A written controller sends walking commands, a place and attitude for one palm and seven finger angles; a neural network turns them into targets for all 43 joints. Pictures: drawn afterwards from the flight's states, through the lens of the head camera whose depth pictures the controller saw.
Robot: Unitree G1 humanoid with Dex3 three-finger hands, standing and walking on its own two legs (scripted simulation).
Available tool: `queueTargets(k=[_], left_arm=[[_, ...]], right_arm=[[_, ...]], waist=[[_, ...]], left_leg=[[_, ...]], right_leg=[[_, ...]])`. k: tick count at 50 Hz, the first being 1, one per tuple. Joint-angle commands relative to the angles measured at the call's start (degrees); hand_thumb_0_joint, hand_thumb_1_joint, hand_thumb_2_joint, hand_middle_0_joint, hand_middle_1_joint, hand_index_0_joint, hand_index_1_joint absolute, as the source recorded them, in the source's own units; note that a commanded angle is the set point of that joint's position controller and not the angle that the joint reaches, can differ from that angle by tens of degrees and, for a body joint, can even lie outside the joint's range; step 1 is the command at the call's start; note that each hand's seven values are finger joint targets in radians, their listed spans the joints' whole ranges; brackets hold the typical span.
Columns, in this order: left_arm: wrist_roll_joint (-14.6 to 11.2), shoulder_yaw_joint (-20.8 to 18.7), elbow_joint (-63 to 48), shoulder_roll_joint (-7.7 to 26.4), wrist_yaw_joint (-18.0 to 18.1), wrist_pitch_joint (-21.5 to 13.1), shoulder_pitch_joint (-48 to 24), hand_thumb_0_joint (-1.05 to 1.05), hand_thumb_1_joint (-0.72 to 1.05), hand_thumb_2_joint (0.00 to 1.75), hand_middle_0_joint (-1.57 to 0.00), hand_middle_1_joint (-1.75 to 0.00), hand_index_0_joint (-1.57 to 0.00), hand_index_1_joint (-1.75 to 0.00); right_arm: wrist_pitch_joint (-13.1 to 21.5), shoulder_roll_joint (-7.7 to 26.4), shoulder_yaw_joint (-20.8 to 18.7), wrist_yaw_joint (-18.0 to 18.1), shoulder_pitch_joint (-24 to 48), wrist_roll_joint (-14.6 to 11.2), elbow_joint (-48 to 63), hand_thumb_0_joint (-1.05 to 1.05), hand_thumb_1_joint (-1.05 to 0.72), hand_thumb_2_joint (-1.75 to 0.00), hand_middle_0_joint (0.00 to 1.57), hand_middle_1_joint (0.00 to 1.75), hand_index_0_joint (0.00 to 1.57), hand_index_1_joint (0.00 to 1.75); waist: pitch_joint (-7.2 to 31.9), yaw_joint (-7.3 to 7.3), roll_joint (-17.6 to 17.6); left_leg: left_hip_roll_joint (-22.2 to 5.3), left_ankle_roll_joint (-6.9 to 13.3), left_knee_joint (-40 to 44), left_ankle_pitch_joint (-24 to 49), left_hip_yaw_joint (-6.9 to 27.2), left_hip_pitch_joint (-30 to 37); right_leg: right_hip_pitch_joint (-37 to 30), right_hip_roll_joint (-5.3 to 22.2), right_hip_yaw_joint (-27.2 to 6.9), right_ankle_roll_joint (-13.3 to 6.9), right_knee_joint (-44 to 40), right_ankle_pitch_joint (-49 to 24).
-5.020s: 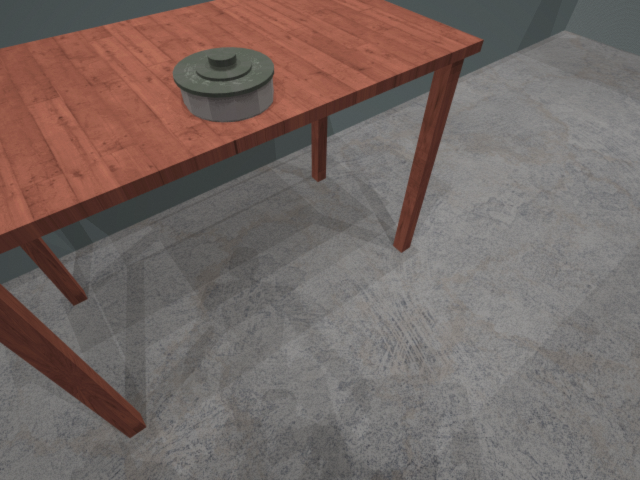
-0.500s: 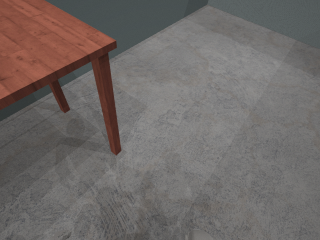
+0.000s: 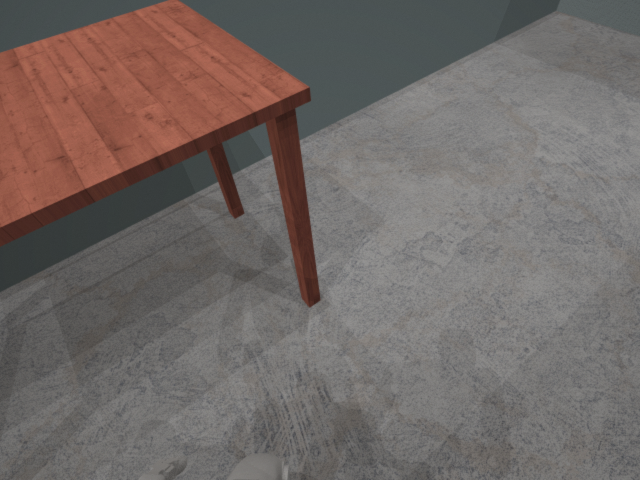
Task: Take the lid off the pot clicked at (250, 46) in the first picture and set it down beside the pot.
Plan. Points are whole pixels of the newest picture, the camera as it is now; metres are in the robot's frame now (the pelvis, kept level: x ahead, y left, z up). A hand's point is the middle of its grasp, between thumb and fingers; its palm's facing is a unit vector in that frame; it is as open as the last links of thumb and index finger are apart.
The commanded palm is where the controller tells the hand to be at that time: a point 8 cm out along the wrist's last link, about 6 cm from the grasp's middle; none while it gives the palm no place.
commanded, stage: turn to face it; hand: left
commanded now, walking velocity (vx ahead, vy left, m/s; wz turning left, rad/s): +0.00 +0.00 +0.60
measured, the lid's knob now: out of the picture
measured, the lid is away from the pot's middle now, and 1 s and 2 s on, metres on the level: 0.00 0.00 0.00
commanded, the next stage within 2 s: take the last steps up to it in 0.94 s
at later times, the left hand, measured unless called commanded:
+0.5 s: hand out of the picture +0.00 +0.31 -0.17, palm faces +0.32 -0.91 -0.25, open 7.3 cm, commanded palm none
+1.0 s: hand out of the picture +0.00 +0.22 -0.14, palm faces +0.48 -0.83 -0.28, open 7.3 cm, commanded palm none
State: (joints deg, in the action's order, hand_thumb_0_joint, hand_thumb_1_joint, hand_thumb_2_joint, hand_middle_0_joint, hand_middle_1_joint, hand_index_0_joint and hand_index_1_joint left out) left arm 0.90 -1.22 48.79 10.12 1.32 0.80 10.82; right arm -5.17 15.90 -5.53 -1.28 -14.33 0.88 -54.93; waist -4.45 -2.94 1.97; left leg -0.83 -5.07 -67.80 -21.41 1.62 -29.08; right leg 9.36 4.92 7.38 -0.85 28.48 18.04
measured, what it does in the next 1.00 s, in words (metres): steps on the spot, turning left: left foot, then right foot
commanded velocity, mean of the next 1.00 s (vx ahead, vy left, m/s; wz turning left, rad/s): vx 0.00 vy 0.00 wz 0.46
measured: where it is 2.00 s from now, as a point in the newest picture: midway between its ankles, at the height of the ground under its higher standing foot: outside the picture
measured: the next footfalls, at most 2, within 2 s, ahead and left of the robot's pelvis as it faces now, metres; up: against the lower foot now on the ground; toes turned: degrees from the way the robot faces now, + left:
left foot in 0.24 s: +0.02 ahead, +0.16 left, +0.00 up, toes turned +14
right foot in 0.82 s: +0.10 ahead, -0.05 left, +0.00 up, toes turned +25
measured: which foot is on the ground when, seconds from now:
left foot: up 0.00-0.22, down 0.24-0.82, up 0.84-1.00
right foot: down 0.00-0.24, up 0.26-0.80, down 0.82-1.00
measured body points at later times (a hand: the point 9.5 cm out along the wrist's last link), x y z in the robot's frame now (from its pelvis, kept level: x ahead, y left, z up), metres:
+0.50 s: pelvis +0.00 +0.07 +0.00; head +0.03 +0.11 +0.45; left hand -0.02 +0.35 -0.15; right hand +0.18 -0.14 -0.12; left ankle -0.02 +0.15 -0.74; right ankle +0.03 -0.10 -0.65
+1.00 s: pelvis +0.01 +0.01 +0.00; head +0.04 -0.02 +0.45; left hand -0.02 +0.26 -0.12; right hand +0.16 -0.21 -0.17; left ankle -0.08 +0.13 -0.65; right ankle +0.06 -0.07 -0.74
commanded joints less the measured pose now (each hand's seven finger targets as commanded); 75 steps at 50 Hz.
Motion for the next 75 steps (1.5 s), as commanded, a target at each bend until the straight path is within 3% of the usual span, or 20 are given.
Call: queueTargets(k=[1,7,10,11,12,13,19,33,38,39,41,42,47,59,64,65,66,67,70,75], left_arm=[[0.3,-3.8,-2.2,13.3,1.0,-1.3,5.4,0.00,0.90,0.90,-0.20,-0.30,-0.20,-0.30],[0.8,-4.7,-1.4,15.5,0.7,-0.5,6.1,0.00,0.90,0.90,-0.20,-0.30,-0.20,-0.30],[0.3,-5.2,-1.2,15.8,0.4,0.0,4.7,0.00,0.90,0.90,-0.20,-0.30,-0.20,-0.30],[-0.2,-4.9,-1.7,14.3,0.1,0.2,5.4,0.00,0.90,0.90,-0.20,-0.30,-0.20,-0.30],[-0.7,-3.8,-4.1,10.1,-0.5,0.2,4.1,0.00,0.90,0.90,-0.20,-0.30,-0.20,-0.30],[-0.1,-3.5,-5.1,10.8,0.1,1.0,1.6,0.00,0.90,0.90,-0.20,-0.30,-0.20,-0.30],[0.1,-4.2,-0.6,11.9,-0.7,1.3,3.5,0.00,0.90,0.90,-0.20,-0.30,-0.20,-0.30],[-0.5,-3.2,-4.0,9.7,0.3,1.0,-4.9,0.00,0.90,0.90,-0.20,-0.30,-0.20,-0.30],[-0.9,-2.9,-2.5,9.3,0.7,0.2,1.0,0.00,0.90,0.90,-0.20,-0.30,-0.20,-0.30],[-0.8,-3.1,-2.1,10.4,0.8,-0.5,3.6,0.00,0.90,0.90,-0.20,-0.30,-0.20,-0.30],[0.3,-4.5,-1.9,17.9,1.3,-1.3,5.2,0.00,0.90,0.90,-0.20,-0.30,-0.20,-0.30],[0.0,-4.0,-2.5,17.2,1.2,-0.9,5.3,0.00,0.90,0.90,-0.20,-0.30,-0.20,-0.30],[-0.3,-2.7,-3.0,10.1,0.9,-1.6,-1.2,0.00,0.90,0.90,-0.20,-0.30,-0.20,-0.30],[1.0,-4.1,4.7,12.5,0.1,-2.8,11.8,0.00,0.90,0.90,-0.20,-0.30,-0.20,-0.30],[0.5,-3.9,6.7,12.0,-0.5,-2.4,9.3,0.00,0.90,0.90,-0.20,-0.30,-0.20,-0.30],[0.1,-3.4,6.6,10.2,-0.8,-2.0,8.4,0.00,0.90,0.90,-0.20,-0.30,-0.20,-0.30],[-0.2,-2.6,5.7,6.7,-1.3,-1.7,7.7,0.00,0.90,0.90,-0.20,-0.30,-0.20,-0.30],[0.4,-1.9,3.5,5.5,-1.2,-1.9,3.8,0.00,0.90,0.90,-0.20,-0.30,-0.20,-0.30],[1.0,-2.4,5.4,6.7,-1.9,-1.4,2.9,0.00,0.90,0.90,-0.20,-0.30,-0.20,-0.30],[0.5,-2.2,8.7,5.3,-2.2,-1.6,8.3,0.00,0.90,0.90,-0.20,-0.30,-0.20,-0.30]], right_arm=[[1.4,2.9,-0.1,-0.3,6.9,0.0,5.8,0.00,-0.90,-0.90,0.20,0.30,0.20,0.30],[2.4,2.3,1.0,-0.5,10.3,-0.5,7.5,0.00,-0.90,-0.90,0.20,0.30,0.20,0.30],[3.3,4.3,0.5,-0.2,4.2,-0.3,6.6,0.00,-0.90,-0.90,0.20,0.30,0.20,0.30],[4.0,8.2,-0.5,-0.1,-0.2,0.0,5.6,0.00,-0.90,-0.90,0.20,0.30,0.20,0.30],[4.5,15.4,-2.3,0.3,-4.1,0.1,5.5,0.00,-0.90,-0.90,0.20,0.30,0.20,0.30],[4.0,16.6,-2.3,0.7,-6.4,-0.7,4.1,0.00,-0.90,-0.90,0.20,0.30,0.20,0.30],[4.8,9.1,0.3,1.9,5.9,-0.4,7.7,0.00,-0.90,-0.90,0.20,0.30,0.20,0.30],[4.1,8.5,-0.5,2.1,-0.2,0.4,5.6,0.00,-0.90,-0.90,0.20,0.30,0.20,0.30],[3.8,7.7,-0.3,2.1,2.3,0.1,5.5,0.00,-0.90,-0.90,0.20,0.30,0.20,0.30],[3.9,6.5,-0.2,1.9,2.5,-0.4,5.5,0.00,-0.90,-0.90,0.20,0.30,0.20,0.30],[4.0,1.2,0.4,1.7,0.9,-0.8,6.9,0.00,-0.90,-0.90,0.20,0.30,0.20,0.30],[3.3,3.9,-0.3,1.8,1.1,-0.1,6.5,0.00,-0.90,-0.90,0.20,0.30,0.20,0.30],[1.9,2.3,-0.1,0.5,-1.9,0.2,1.9,0.00,-0.90,-0.90,0.20,0.30,0.20,0.30],[3.7,0.5,1.4,-0.4,7.9,0.2,3.3,0.00,-0.90,-0.90,0.20,0.30,0.20,0.30],[5.7,-1.2,2.2,0.0,-0.6,0.0,0.2,0.00,-0.90,-0.90,0.20,0.30,0.20,0.30],[6.2,1.2,1.8,0.8,-4.7,-0.1,-1.2,0.00,-0.90,-0.90,0.20,0.30,0.20,0.30],[6.4,6.2,0.5,1.4,-9.1,0.4,-2.1,0.00,-0.90,-0.90,0.20,0.30,0.20,0.30],[6.2,9.2,0.1,1.8,-13.0,0.5,-2.5,0.00,-0.90,-0.90,0.20,0.30,0.20,0.30],[6.7,4.4,1.9,2.4,-6.6,0.3,-1.7,0.00,-0.90,-0.90,0.20,0.30,0.20,0.30],[9.3,0.8,2.9,2.9,-7.9,-0.6,-3.0,0.00,-0.90,-0.90,0.20,0.30,0.20,0.30]], waist=[[2.5,4.49,-12.9],[3.7,5.40,-15.8],[7.6,1.69,-12.3],[11.4,-0.55,-2.9],[12.9,-2.75,16.7],[14.2,-3.09,12.5],[6.6,3.08,7.0],[6.0,0.58,4.9],[7.9,3.63,5.7],[9.0,4.97,2.1],[9.0,5.00,-19.2],[7.8,4.88,-12.3],[2.0,1.18,-10.8],[2.1,7.22,-11.2],[3.2,2.90,-8.8],[4.3,0.86,-2.3],[3.8,-1.53,12.6],[0.1,-3.20,16.5],[-7.0,0.25,8.2],[-1.3,3.40,3.8]], left_leg=[[-0.8,-0.3,5.1,-2.3,-2.5,-3.8],[-0.1,1.9,21.8,-4.1,-6.8,5.6],[0.7,3.6,38.9,6.7,-7.4,17.5],[-3.9,5.5,44.9,16.8,-1.6,29.0],[-20.8,13.4,46.2,44.0,21.5,37.1],[-23.5,17.5,44.5,53.2,21.4,35.7],[-10.4,12.9,47.6,39.1,9.4,23.4],[-10.5,16.3,47.7,29.7,22.4,22.9],[-7.5,13.5,42.9,29.9,22.0,14.7],[-5.4,11.1,39.2,25.1,20.1,11.0],[7.0,3.2,17.9,-12.0,3.6,-4.5],[4.3,3.7,8.2,-13.3,5.8,-1.7],[1.3,2.4,-1.9,1.3,2.6,-0.7],[-1.3,3.1,21.7,-4.2,-2.8,1.9],[1.7,5.0,44.1,3.4,-8.0,24.3],[-0.9,5.7,47.8,2.5,-4.7,32.8],[-12.6,9.9,53.4,-8.5,12.7,37.6],[-20.4,14.9,59.7,-11.5,23.1,35.1],[-17.2,14.7,62.3,-11.7,16.9,23.4],[-11.5,13.1,58.0,27.9,2.7,29.9]], right_leg=[[-6.5,14.3,-5.9,-5.2,-7.0,-33.4],[-4.5,16.2,-3.3,-5.3,-3.7,-34.3],[-1.4,15.0,1.2,-1.1,5.6,-29.4],[6.4,12.3,3.4,2.0,17.6,-21.0],[24.4,2.7,3.1,7.1,32.0,17.8],[25.9,2.5,-4.5,6.2,37.2,21.3],[22.3,2.2,-7.3,7.5,40.1,2.6],[18.3,-1.9,-8.9,7.1,20.6,6.8],[2.4,-4.4,-7.9,5.4,3.3,-1.2],[-4.7,-2.6,-9.0,5.3,-6.1,-7.7],[-11.8,21.4,-31.9,-4.8,-12.1,-20.1],[-3.2,22.4,-29.1,-8.2,-12.1,-18.5],[3.1,10.4,-13.4,-4.9,-12.6,-14.1],[-5.4,15.3,-17.5,-7.5,-17.5,5.5],[7.4,10.1,-9.7,-3.9,-11.4,10.1],[14.1,7.3,-6.0,-1.5,-4.8,11.0],[25.2,0.8,0.0,1.6,9.3,13.5],[31.9,-2.1,0.9,2.4,21.0,15.8],[32.3,1.8,-6.3,1.2,32.8,4.9],[29.8,0.9,-5.3,3.0,34.8,-5.1]])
